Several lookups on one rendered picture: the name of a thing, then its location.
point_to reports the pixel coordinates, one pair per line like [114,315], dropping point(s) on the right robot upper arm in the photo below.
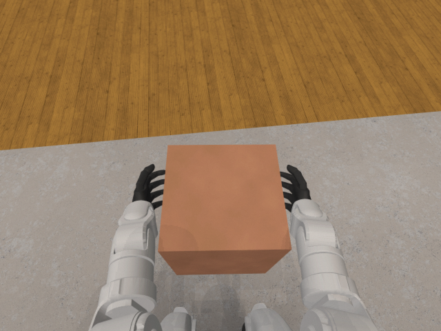
[327,319]

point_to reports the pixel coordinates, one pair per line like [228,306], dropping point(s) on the robot left hand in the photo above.
[143,188]

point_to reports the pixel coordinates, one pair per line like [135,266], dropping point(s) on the robot shin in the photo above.
[180,309]
[259,306]

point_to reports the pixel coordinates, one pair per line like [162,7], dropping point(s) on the robot left shin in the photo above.
[180,309]

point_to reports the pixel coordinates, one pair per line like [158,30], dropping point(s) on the robot right forearm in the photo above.
[325,281]

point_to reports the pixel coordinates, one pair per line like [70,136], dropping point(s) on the left robot upper arm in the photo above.
[137,321]

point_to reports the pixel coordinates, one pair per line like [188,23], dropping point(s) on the robot right shin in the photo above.
[259,306]

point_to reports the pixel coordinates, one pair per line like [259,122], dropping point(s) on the robot right hand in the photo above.
[298,188]

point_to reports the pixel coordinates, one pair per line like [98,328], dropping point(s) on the robot left forearm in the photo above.
[130,283]

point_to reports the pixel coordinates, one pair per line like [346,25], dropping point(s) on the carton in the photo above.
[223,210]

